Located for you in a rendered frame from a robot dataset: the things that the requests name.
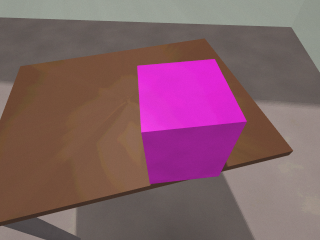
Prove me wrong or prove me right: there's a carton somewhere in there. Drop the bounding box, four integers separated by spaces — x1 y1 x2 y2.
137 59 247 184

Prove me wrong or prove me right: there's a table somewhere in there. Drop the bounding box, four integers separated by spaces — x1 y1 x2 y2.
0 38 293 240

